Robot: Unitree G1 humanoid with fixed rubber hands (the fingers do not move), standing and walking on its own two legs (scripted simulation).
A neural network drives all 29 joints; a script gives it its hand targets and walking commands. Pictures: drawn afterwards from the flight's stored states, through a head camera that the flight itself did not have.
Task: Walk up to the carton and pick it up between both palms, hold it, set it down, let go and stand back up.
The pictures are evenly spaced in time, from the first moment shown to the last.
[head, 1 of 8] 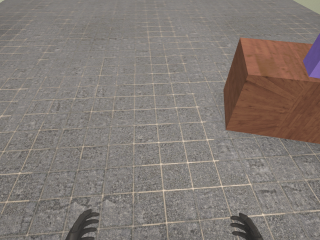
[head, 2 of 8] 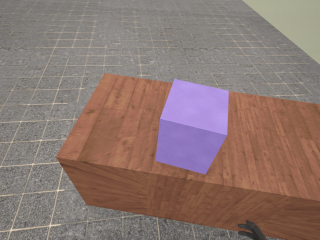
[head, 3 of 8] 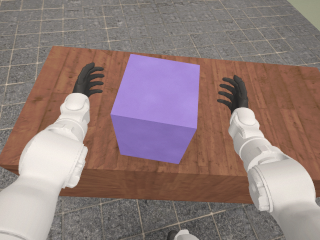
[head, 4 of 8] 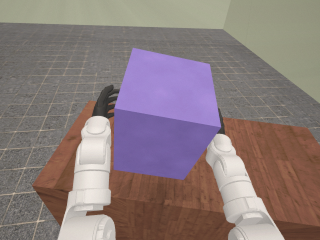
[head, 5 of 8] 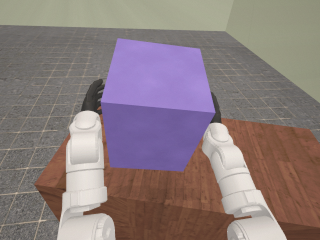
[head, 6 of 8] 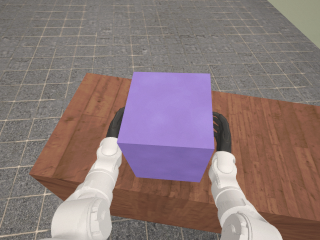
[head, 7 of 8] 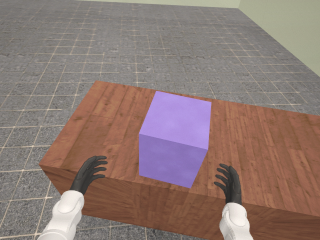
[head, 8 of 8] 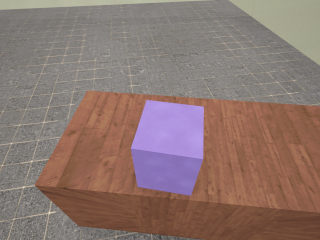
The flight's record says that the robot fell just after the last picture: no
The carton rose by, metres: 0.28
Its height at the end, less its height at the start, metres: +0.00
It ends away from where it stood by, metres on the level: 0.02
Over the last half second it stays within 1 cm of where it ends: yes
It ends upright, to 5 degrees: yes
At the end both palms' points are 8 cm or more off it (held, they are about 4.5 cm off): yes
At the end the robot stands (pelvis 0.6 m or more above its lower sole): yes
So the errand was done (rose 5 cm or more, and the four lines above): yes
